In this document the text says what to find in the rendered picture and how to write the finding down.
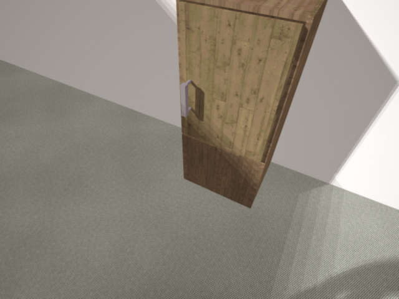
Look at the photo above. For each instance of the cupboard door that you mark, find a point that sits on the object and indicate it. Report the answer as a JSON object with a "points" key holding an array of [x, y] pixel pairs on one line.
{"points": [[238, 64]]}

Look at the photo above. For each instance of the handle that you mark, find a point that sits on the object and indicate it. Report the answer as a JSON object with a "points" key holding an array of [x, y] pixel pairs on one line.
{"points": [[184, 98]]}

